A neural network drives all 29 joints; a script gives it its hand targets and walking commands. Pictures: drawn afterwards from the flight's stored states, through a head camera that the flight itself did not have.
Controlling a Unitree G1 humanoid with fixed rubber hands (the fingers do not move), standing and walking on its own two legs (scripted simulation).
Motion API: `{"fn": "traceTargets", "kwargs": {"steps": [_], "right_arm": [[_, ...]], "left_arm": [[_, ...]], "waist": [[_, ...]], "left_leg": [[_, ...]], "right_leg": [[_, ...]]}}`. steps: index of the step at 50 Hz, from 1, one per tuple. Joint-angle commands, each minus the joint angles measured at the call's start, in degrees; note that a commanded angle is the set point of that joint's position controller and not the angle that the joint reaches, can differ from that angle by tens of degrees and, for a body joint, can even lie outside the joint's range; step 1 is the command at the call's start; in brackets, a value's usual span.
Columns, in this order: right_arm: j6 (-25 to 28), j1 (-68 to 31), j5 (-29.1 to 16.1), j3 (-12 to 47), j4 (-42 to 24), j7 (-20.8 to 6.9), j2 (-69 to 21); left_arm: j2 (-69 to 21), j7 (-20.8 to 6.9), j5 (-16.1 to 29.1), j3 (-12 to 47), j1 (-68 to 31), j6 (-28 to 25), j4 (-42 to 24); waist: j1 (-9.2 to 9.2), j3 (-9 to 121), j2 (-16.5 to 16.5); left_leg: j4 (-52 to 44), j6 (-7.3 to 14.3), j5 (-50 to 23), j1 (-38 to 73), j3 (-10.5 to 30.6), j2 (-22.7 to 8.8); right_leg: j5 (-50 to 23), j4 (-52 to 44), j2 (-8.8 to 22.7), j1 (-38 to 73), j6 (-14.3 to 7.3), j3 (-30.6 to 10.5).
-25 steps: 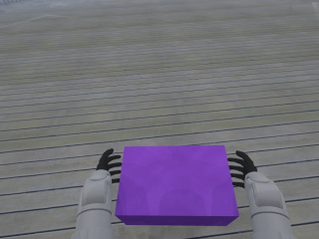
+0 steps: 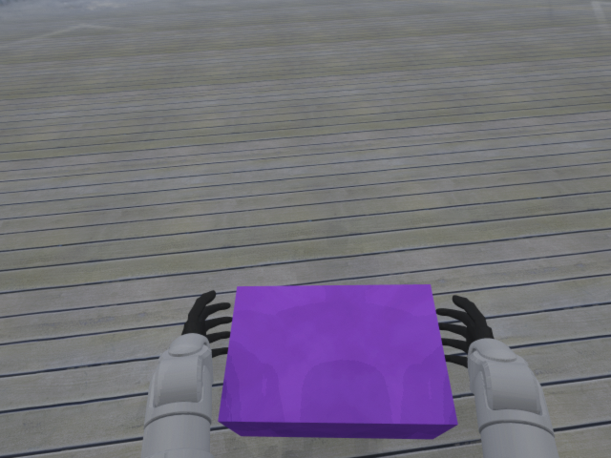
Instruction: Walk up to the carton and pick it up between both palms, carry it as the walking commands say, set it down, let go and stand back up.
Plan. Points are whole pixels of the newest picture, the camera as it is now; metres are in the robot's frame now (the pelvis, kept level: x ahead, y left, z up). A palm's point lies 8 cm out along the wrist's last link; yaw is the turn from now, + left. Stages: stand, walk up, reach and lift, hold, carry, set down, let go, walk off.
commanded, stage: reach and lift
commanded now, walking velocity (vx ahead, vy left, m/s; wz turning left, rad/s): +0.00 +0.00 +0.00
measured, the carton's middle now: (333, 361) +0.30 +0.00 -0.05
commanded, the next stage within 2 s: hold in 0.16 s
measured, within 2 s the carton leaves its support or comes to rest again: neither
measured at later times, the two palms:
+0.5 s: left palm (193, 350) +0.27 +0.19 +0.04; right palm (478, 357) +0.27 -0.19 +0.03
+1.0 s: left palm (191, 351) +0.27 +0.19 +0.04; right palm (477, 359) +0.26 -0.18 +0.03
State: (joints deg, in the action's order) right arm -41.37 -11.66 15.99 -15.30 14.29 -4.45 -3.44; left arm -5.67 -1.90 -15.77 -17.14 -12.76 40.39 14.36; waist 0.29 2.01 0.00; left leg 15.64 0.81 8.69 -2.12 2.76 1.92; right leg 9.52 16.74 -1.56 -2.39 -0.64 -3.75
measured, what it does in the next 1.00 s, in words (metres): stands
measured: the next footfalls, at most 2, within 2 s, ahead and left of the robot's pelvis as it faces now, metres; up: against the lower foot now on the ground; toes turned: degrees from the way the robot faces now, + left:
none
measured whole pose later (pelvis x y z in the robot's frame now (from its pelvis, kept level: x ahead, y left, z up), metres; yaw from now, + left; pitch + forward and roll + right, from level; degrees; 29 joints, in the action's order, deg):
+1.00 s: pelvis -0.01 +0.00 +0.00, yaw +0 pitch -5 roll +0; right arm -40.9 -10.6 16.5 -15.0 13.9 -3.9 -3.8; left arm -5.8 -1.9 -15.5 -17.1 -12.4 39.0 15.0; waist 0.6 1.6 0.1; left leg 16.2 1.2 8.5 -2.3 2.7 2.3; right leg 9.2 17.1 -1.3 -2.5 -0.3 -3.9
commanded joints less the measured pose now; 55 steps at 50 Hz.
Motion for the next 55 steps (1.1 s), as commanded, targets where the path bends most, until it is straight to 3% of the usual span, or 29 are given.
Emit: {"fn": "traceTargets", "kwargs": {"steps": [1,3,7,9,10,13,14,16,17,22,24,27,30,32,33,36,38,40,42,43,44,45,47,48,50,51,52,53,55], "right_arm": [[4.41,-36.36,-17.76,36.2,-10.23,-15.45,-49.03],[4.21,-33.1,-17.29,35.41,-9.21,-15.4,-48.82],[4.29,-33.38,-17.1,35.85,-9.18,-15.25,-48.57],[4.28,-36.24,-17.1,35.73,-9.63,-15.28,-48.14],[4.16,-33.93,-16.46,35.22,-8.63,-15.17,-48.52],[3.79,-33.63,-16.97,35.94,-8.02,-15.13,-49.36],[4.05,-33.71,-16.91,35.78,-8.17,-15.11,-48.96],[4.51,-34.75,-17.31,36.38,-9.01,-15.17,-49.13],[4.15,-33.36,-16.72,35.99,-8.59,-14.94,-49.27],[4.32,-34.28,-16.7,35.46,-7.99,-14.77,-49.68],[4.77,-34.1,-17.16,36.67,-8.97,-14.96,-49.72],[4.81,-35.76,-17.45,37.63,-11.18,-14.59,-49.2],[4.46,-33.65,-16.09,35.01,-7.26,-14.53,-49.37],[4.38,-33.66,-15.89,34.97,-7.48,-14.58,-49.1],[5.02,-34.17,-16.66,35.92,-7.87,-14.98,-49.69],[5.0,-35.16,-16.37,35.75,-9.46,-14.78,-48.51],[5.09,-34.09,-16.73,36.15,-9.24,-14.75,-49.39],[5.0,-35.73,-16.84,35.74,-8.71,-15.1,-49.3],[5.01,-35.63,-16.41,35.35,-8.42,-15.21,-48.15],[5.06,-35.71,-16.61,36.03,-8.76,-15.34,-48.37],[4.99,-36.3,-16.58,35.65,-8.79,-15.46,-48.15],[5.29,-35.57,-16.33,35.8,-8.88,-15.22,-48.33],[5.12,-34.95,-16.83,36.05,-7.83,-15.68,-49.21],[5.32,-35.29,-16.61,35.88,-8.65,-15.39,-48.76],[5.22,-36.74,-16.85,35.75,-8.37,-15.63,-49.23],[5.23,-35.32,-16.57,35.94,-8.1,-15.84,-49.2],[5.44,-35.81,-17.23,36.75,-8.81,-15.76,-49.72],[5.53,-36.49,-17.29,37.08,-9.77,-15.77,-49.45],[5.66,-35.65,-17.33,36.68,-8.64,-15.87,-49.53]], "left_arm": [[-50.37,-17.05,17.14,34.94,-28.82,-2.03,-4.66],[-49.57,-17.03,17.39,35.42,-28.89,-1.97,-6.07],[-49.06,-17.17,17.28,34.91,-27.88,-2.09,-4.79],[-48.99,-17.27,16.33,33.64,-28.13,-2.05,-3.19],[-48.88,-17.26,16.83,34.74,-29.19,-2.19,-4.88],[-49.01,-17.48,17.03,34.35,-29.51,-2.37,-4.19],[-47.97,-17.47,16.35,33.15,-27.61,-2.17,-3.22],[-48.37,-17.44,16.26,33.74,-27.95,-2.49,-3.77],[-48.08,-17.48,16.75,34.69,-28.91,-2.56,-4.83],[-48.1,-18.08,16.09,33.26,-28.21,-2.45,-2.62],[-48.75,-18.14,16.87,34.85,-28.81,-2.93,-3.82],[-48.61,-18.24,17.09,34.33,-28.46,-2.92,-3.56],[-47.88,-18.22,16.52,33.72,-29.29,-2.66,-2.68],[-48.1,-18.38,16.69,33.81,-29.39,-2.74,-2.94],[-49.2,-18.61,16.66,34.52,-29.36,-2.86,-2.58],[-49.75,-18.4,17.13,34.6,-29.24,-2.84,-3.48],[-49.37,-18.18,16.74,34.83,-28.45,-2.73,-3.28],[-49.49,-18.17,16.5,33.75,-29.47,-2.85,-2.36],[-49.64,-18.0,16.01,33.73,-28.39,-2.71,-0.92],[-50.58,-18.04,16.77,34.33,-28.87,-3.0,-1.46],[-50.08,-18.32,16.39,33.63,-28.95,-2.88,-0.93],[-50.32,-18.22,16.39,33.56,-27.72,-2.82,-0.38],[-50.3,-18.04,16.81,34.45,-30.01,-3.17,-2.6],[-50.24,-18.16,16.7,34.09,-29.13,-3.04,-1.8],[-50.54,-17.91,16.34,33.67,-29.49,-2.95,-1.47],[-50.38,-18.06,17.35,35.07,-30.64,-3.18,-3.34],[-50.7,-18.11,17.14,35.18,-29.88,-3.2,-2.8],[-50.81,-18.19,17.55,35.66,-30.26,-3.34,-3.46],[-50.08,-17.92,16.86,34.56,-28.86,-3.32,-2.63]], "waist": [[0.21,17.76,0.14],[-0.6,16.07,-1.04],[-0.35,14.5,1.0],[0.54,13.9,0.05],[-0.32,14.1,0.9],[0.67,13.44,0.16],[0.52,12.22,1.61],[1.26,13.27,-0.35],[0.69,15.18,1.4],[1.2,13.43,0.19],[0.31,14.83,0.13],[1.48,15.03,1.11],[0.64,12.53,1.04],[0.17,12.95,1.21],[0.64,13.66,-1.07],[-0.48,14.24,0.08],[0.49,14.54,-1.24],[0.78,13.86,0.07],[0.59,13.11,-1.02],[0.04,13.93,0.4],[1.13,12.89,-0.56],[0.32,12.49,0.85],[0.59,14.38,-1.05],[-0.01,12.68,-0.08],[0.94,13.71,-0.25],[0.12,15.33,1.22],[0.92,14.63,0.14],[0.52,16.91,1.6],[1.17,14.84,0.34]], "left_leg": [[-0.3,-0.67,-15.26,5.2,1.3,2.63],[-0.73,-0.81,-15.71,4.93,1.49,2.43],[-0.84,-0.53,-12.85,4.21,1.11,2.77],[-1.08,-0.48,-9.96,2.66,0.79,2.74],[-0.9,-0.53,-10.96,3.34,1.37,2.68],[-0.89,-0.3,-10.04,2.72,0.75,2.79],[-1.21,-0.26,-10.31,2.21,0.72,2.97],[-0.93,-0.33,-11.84,2.77,0.74,2.87],[-0.68,-0.32,-11.86,3.56,0.7,2.82],[-0.97,-0.2,-9.04,2.62,0.08,3.12],[-1.11,-0.24,-11.72,3.17,0.73,2.84],[-0.64,-0.27,-11.63,3.15,0.32,3.01],[-1.21,-0.16,-8.41,2.04,0.46,2.9],[-0.91,-0.28,-8.37,2.87,0.62,3.0],[-0.81,-0.53,-7.91,2.97,0.32,3.12],[-0.67,-0.48,-11.16,4.04,1.17,2.71],[-0.86,-0.67,-11.16,3.35,0.52,2.98],[-1.1,-0.31,-8.8,2.06,0.8,2.66],[-1.17,-0.52,-9.78,2.61,0.92,2.39],[-1.11,-0.39,-9.8,3.51,1.1,2.32],[-1.54,-0.53,-7.72,2.16,0.41,2.58],[-1.05,-0.38,-9.45,2.78,1.01,2.62],[-1.32,-0.51,-9.69,3.05,0.81,2.41],[-1.42,-0.37,-9.22,2.25,1.02,2.54],[-1.2,-0.3,-8.53,3.0,0.64,2.55],[-1.18,-0.28,-9.19,4.17,1.04,2.33],[-0.97,-0.42,-9.5,3.69,0.64,2.68],[-0.65,-0.32,-9.47,4.09,0.94,2.5],[-0.85,-0.3,-10.39,2.88,1.06,2.43]], "right_leg": [[-14.9,-0.73,-3.17,4.43,0.29,-0.87],[-16.12,-0.86,-2.91,4.26,0.15,-0.9],[-13.28,-1.29,-2.97,3.84,0.23,-0.68],[-10.95,-1.21,-2.99,4.58,0.1,-0.6],[-11.63,-1.2,-2.95,4.05,0.15,-0.69],[-11.04,-1.45,-2.71,3.82,0.15,-0.9],[-11.96,-1.53,-2.58,4.23,0.39,-0.85],[-12.89,-1.13,-2.45,3.77,0.24,-1.15],[-13.24,-1.43,-2.61,4.39,0.53,-1.08],[-10.72,-1.78,-2.33,4.23,0.31,-1.21],[-13.43,-1.28,-2.62,4.32,0.45,-0.78],[-12.87,-1.16,-2.52,4.26,0.56,-0.77],[-9.95,-1.73,-2.23,3.24,0.54,-0.99],[-9.28,-1.82,-2.38,2.81,0.33,-0.65],[-8.76,-1.86,-2.25,2.59,0.02,-0.9],[-10.91,-1.37,-2.75,2.89,0.12,-0.46],[-11.87,-1.4,-2.46,4.29,0.26,-0.69],[-8.7,-1.19,-2.67,3.68,0.17,-0.39],[-8.76,-1.39,-2.67,2.43,-0.01,-0.6],[-8.33,-1.37,-3.02,2.3,-0.15,-0.16],[-7.01,-1.66,-2.99,2.71,-0.23,-0.06],[-8.39,-1.52,-2.81,2.37,-0.08,-0.29],[-8.89,-1.4,-2.69,2.87,0.01,-0.53],[-8.69,-1.45,-2.77,2.51,0.0,-0.26],[-7.34,-1.58,-2.97,2.03,-0.1,-0.42],[-8.04,-1.51,-3.15,1.79,-0.02,-0.33],[-8.64,-1.44,-2.86,2.06,0.05,-0.46],[-8.78,-1.17,-3.0,2.99,0.26,-0.42],[-8.98,-1.01,-2.85,2.44,0.01,-0.68]]}}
